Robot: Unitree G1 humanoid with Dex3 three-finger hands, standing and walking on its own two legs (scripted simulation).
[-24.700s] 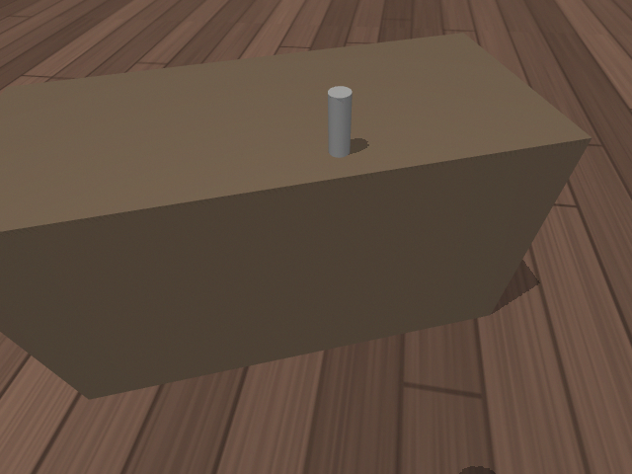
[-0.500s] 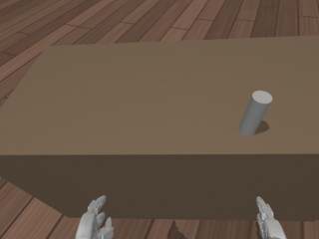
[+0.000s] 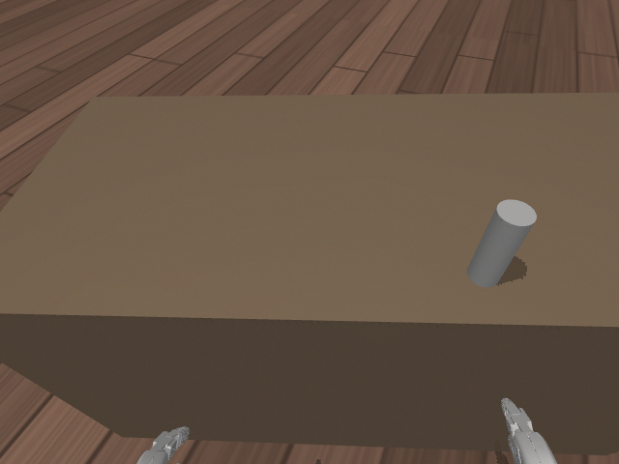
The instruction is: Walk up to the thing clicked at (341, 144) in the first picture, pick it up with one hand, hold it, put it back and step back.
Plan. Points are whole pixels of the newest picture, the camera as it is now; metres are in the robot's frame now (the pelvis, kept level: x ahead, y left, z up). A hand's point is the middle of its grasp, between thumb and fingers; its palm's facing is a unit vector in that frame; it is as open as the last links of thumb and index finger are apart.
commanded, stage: home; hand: right
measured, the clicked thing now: (498, 246) +0.41 -0.22 +0.05
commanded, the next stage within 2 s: stand in 1.76 s
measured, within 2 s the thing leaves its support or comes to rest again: neither
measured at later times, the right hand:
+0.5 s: hand out of the picture +0.02 -0.26 -0.14, palm faces -0.05 +0.93 -0.37, open 17.4 cm
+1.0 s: hand out of the picture +0.05 -0.26 -0.14, palm faces -0.05 +0.93 -0.36, open 17.3 cm
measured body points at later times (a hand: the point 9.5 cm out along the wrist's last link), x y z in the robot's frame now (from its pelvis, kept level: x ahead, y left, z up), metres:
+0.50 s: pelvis -0.03 +0.00 +0.01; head -0.04 +0.00 +0.46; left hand +0.02 +0.30 -0.12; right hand +0.02 -0.31 -0.11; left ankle +0.00 +0.12 -0.73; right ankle -0.02 -0.13 -0.73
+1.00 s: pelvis -0.03 +0.00 +0.01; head -0.03 +0.00 +0.46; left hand +0.03 +0.30 -0.12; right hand +0.05 -0.31 -0.12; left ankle +0.00 +0.12 -0.73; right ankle -0.02 -0.13 -0.73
